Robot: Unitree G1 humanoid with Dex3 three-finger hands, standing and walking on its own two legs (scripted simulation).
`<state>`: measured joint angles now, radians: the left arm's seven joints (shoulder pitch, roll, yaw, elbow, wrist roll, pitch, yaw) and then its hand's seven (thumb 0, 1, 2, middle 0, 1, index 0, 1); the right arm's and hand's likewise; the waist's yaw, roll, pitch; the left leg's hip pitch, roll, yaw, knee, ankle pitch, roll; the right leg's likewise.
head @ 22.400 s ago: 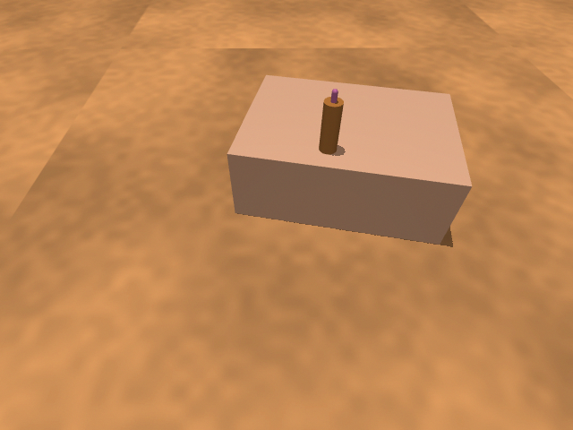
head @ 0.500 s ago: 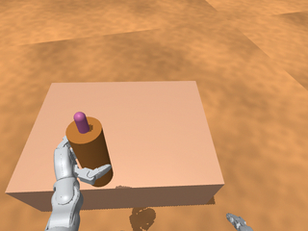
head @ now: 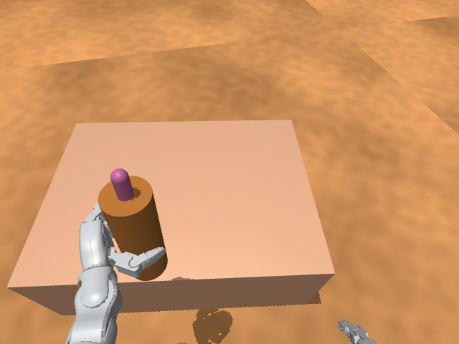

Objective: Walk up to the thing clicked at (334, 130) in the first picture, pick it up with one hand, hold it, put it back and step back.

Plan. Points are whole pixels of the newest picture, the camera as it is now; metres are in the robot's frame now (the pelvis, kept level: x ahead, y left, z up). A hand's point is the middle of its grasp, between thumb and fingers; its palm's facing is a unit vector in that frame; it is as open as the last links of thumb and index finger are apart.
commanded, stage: hold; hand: left
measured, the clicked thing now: (136, 226) +0.31 +0.17 +0.05
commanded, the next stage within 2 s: crouch in 0.32 s
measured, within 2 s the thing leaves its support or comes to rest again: neither
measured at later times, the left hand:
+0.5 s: hand (132, 229) +0.32 +0.18 +0.03, palm faces +0.28 -0.96 -0.05, open 11.0 cm
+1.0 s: hand (132, 224) +0.39 +0.22 -0.08, palm faces +0.32 -0.95 -0.06, open 10.9 cm
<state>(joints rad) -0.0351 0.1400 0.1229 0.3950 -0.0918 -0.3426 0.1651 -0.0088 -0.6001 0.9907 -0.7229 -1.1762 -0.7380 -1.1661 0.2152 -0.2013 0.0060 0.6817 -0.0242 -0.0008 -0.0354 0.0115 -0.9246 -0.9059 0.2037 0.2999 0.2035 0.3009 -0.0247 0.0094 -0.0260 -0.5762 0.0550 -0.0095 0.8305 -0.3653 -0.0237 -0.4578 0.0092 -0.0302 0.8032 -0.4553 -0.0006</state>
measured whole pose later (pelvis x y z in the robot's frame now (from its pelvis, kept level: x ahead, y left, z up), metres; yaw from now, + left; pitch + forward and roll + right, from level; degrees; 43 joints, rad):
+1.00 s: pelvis -0.02 +0.00 -0.07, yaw -1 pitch +22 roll -3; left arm -0.47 0.31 0.35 0.95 -0.11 -0.64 0.07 -0.01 -0.61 0.97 -0.77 -1.12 -0.78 -1.11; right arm 0.22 -0.23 -0.01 0.76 -0.07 0.00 0.03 0.01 -0.91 -0.90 0.21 0.30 0.20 0.30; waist -0.09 -0.01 -0.10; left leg -1.12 0.08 -0.05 1.21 -0.47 -0.03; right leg -0.99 0.03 -0.05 1.19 -0.57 -0.01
